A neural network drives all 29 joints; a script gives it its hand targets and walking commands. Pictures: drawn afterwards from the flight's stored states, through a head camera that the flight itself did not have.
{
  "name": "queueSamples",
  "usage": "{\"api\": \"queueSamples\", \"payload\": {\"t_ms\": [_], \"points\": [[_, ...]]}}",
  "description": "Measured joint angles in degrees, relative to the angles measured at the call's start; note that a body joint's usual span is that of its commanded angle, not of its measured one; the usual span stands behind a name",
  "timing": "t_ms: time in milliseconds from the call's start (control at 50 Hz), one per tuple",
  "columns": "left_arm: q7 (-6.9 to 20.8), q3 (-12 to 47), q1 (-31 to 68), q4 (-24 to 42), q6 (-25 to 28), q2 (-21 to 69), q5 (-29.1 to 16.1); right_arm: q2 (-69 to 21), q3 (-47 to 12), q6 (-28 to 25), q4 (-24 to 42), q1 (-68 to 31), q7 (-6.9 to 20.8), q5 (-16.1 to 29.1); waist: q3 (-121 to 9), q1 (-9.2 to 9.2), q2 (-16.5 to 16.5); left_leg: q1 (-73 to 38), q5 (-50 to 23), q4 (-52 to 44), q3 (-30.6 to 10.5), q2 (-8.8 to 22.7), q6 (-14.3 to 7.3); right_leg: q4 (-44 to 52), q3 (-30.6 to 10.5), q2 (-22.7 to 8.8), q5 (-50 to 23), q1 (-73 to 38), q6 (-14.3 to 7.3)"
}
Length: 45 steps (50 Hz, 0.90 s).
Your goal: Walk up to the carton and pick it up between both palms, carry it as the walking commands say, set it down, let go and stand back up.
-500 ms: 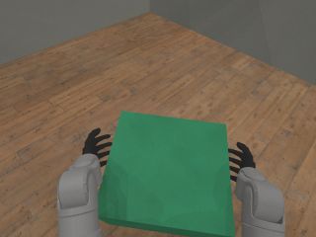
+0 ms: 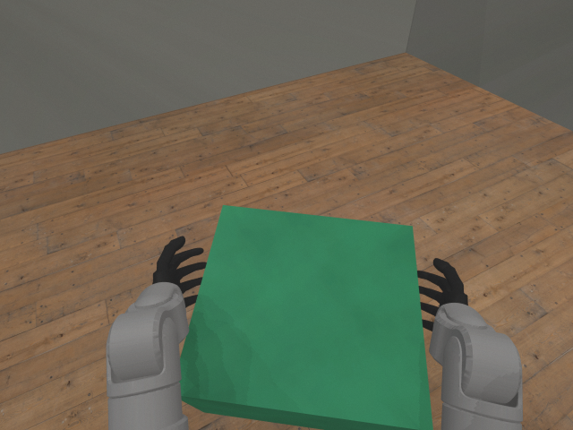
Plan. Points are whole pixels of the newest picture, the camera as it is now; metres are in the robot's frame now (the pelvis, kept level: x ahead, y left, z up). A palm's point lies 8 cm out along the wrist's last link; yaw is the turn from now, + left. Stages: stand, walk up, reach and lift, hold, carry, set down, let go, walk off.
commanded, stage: carry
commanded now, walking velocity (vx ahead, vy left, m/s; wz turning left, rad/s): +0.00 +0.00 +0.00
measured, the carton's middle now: (304, 323) +0.30 +0.01 -0.01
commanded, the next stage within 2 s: none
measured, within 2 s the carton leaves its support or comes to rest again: neither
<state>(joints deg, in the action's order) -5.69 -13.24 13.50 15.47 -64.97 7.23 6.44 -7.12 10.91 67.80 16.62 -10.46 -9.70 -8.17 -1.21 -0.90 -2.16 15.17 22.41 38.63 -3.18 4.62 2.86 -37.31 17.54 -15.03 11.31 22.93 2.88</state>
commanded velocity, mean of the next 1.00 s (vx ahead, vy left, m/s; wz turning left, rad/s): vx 0.00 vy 0.00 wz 0.00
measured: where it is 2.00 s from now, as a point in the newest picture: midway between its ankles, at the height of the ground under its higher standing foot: outside the picture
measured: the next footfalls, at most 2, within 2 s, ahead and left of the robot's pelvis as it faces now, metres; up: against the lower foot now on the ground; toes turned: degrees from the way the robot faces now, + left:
right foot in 0.30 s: -0.05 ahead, -0.04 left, +0.00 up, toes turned -9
left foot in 0.56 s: -0.07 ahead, +0.19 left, +0.00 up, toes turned +0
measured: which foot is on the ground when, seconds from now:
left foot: down 0.00-0.34, up 0.36-0.54, down 0.56-1.00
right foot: down 0.00-0.00, up 0.02-0.28, down 0.30-1.00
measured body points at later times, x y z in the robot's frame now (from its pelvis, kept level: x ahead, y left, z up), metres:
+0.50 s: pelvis -0.10 +0.05 +0.01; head -0.10 +0.04 +0.46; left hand +0.18 +0.25 +0.10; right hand +0.19 -0.11 +0.07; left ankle -0.09 +0.19 -0.70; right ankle -0.05 -0.04 -0.72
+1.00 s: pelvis -0.16 +0.07 +0.01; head -0.17 +0.07 +0.46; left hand +0.12 +0.27 +0.08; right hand +0.14 -0.09 +0.07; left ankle -0.11 +0.19 -0.72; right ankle -0.09 -0.04 -0.72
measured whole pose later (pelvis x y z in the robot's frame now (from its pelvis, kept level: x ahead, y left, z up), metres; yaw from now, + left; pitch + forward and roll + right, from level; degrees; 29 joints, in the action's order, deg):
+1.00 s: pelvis -0.16 +0.07 +0.01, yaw +3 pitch +0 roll -1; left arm -2.7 -14.0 12.7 7.7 -57.3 6.1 8.2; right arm -7.7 11.0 59.9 8.6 -9.7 -9.5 -8.2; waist -2.9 -1.2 -0.3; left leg 21.9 13.5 35.0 -3.0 -0.8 0.0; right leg -33.0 12.0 -4.4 12.3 21.1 -1.0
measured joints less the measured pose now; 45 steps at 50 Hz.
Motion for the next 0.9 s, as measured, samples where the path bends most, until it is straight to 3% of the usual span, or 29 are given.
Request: {"api": "queueSamples", "payload": {"t_ms": [60, 140, 220, 280, 300, 340, 400, 480, 580, 660, 800, 900], "points": [[1.01, -0.57, -0.77, -0.05, -0.03, -1.36, 0.01, -0.99, -0.79, -0.09, -0.72, 0.0, -0.46, 0.01, 1.24, -0.2, 1.2, 2.74, 1.34, 2.2, -0.43, -0.86, -0.19, -9.91, -3.59, 1.61, 13.57, 4.43, 1.59], [1.12, -0.43, -0.62, 0.01, -0.19, -1.38, -0.02, -0.76, -0.84, 0.02, -0.69, -0.03, -0.44, 0.0, 3.0, -0.25, 1.42, 4.05, -2.61, -0.23, -0.75, -1.05, -0.77, -19.66, -5.04, 7.05, 15.25, 6.65, 1.64], [0.65, -0.43, 0.77, 0.03, -0.2, -1.4, -0.02, -0.74, -0.84, -1.13, -0.69, -0.05, -0.46, -0.01, 1.57, -0.28, 1.52, 7.83, -5.7, -2.14, -0.7, -2.06, -1.62, -17.91, -5.38, 11.81, 15.32, 6.35, 1.63], [0.63, -0.43, 0.97, 0.06, 0.0, -1.41, -0.09, -0.74, -0.84, -1.6, -0.68, -0.02, -0.46, -0.01, 0.08, -0.36, 1.65, 9.7, -7.49, -3.1, -0.42, -3.08, -1.79, -4.47, -5.57, 14.1, 13.68, 1.64, 1.24], [0.63, -0.43, 0.96, 0.05, 0.01, -1.41, -0.11, -0.73, -0.85, -1.6, -0.69, -0.02, -0.46, -0.01, -0.43, -0.36, 1.91, 10.16, -7.73, -2.96, -0.16, -3.84, -1.78, 0.96, -5.6, 13.86, 11.63, -0.86, 0.9], [0.63, -0.39, 0.87, 0.01, 0.42, -1.39, -0.15, -0.63, -0.84, -1.66, -0.7, -0.31, -0.51, 0.0, -0.19, -0.26, 1.18, 10.56, -7.38, -2.06, 0.13, -4.22, -1.75, 3.66, -5.45, 13.67, 3.6, -1.55, -3.41], [0.61, -0.39, 0.77, 0.01, 0.32, -1.28, -0.15, -0.62, -0.84, -1.55, -0.72, -0.17, -0.6, 0.0, 0.14, -0.29, 0.93, 11.56, 1.73, 3.26, 0.21, -4.21, -1.69, 3.49, -5.49, 13.27, 3.71, -1.57, -6.81], [0.67, -0.39, 0.2, 0.01, 0.3, -1.2, -0.15, -0.61, -0.84, -1.03, -0.7, -0.16, -0.61, 0.0, -0.39, -0.26, 0.88, 10.26, 3.34, 5.95, 0.16, -4.04, -1.73, 3.49, -5.45, 12.01, 3.05, -1.54, -6.6], [0.69, -0.39, -0.27, 0.01, 0.06, -1.16, -0.15, -0.63, -0.84, -0.32, -0.69, -0.13, -0.62, 0.0, -1.01, -0.27, 1.17, 3.61, -5.41, -2.81, 0.2, -4.22, -2.34, 3.46, -5.44, 11.32, 1.87, -1.56, -5.27], [1.14, -0.52, -0.51, -0.65, 0.41, -1.18, 0.18, -0.71, -0.81, -0.37, -1.24, -0.15, -0.65, 0.0, -2.18, -0.28, 1.71, 5.17, -6.02, -3.16, 0.18, -5.04, -2.81, 3.45, -5.47, 10.69, 1.93, -1.62, -3.49], [2.36, -1.01, -0.22, -6.63, 5.44, -1.17, 1.49, -0.68, -0.07, -5.34, -6.84, -0.06, -0.6, 0.0, -2.72, -0.27, 1.84, 6.76, -7.86, -3.39, 0.17, -5.4, -2.88, 4.34, -5.57, 10.59, 1.51, -1.78, -3.76], [2.58, -0.94, -0.52, -6.76, 5.94, -1.17, 1.41, -0.64, -0.07, -6.0, -6.89, 0.36, -0.26, 0.0, -1.91, -0.27, 1.84, 6.71, -8.67, -3.53, 0.17, -5.4, -2.89, 4.34, -5.57, 10.59, 1.04, -1.78, -3.85]]}}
